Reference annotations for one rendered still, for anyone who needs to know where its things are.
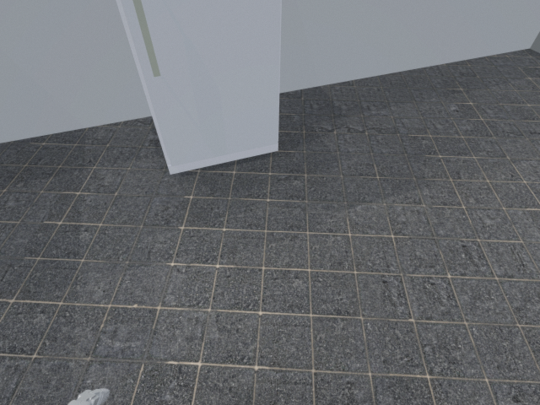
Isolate robot left hand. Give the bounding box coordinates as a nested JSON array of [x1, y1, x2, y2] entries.
[[68, 388, 110, 405]]

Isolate fridge door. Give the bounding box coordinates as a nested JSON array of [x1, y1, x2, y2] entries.
[[122, 0, 281, 166]]

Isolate handle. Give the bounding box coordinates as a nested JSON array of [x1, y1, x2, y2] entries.
[[133, 0, 160, 77]]

